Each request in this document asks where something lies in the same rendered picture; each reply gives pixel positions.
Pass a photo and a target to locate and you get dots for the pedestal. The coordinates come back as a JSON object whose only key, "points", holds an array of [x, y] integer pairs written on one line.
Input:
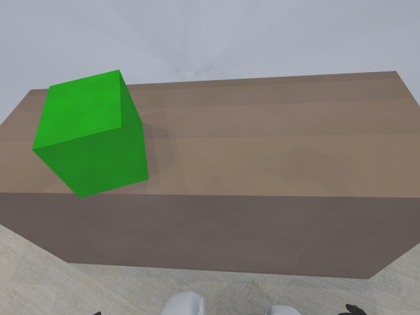
{"points": [[310, 175]]}

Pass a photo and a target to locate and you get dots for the carton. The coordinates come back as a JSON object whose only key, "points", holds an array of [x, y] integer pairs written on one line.
{"points": [[90, 134]]}

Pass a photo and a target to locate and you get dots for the left robot thigh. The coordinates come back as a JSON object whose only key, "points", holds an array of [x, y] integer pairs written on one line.
{"points": [[185, 303]]}

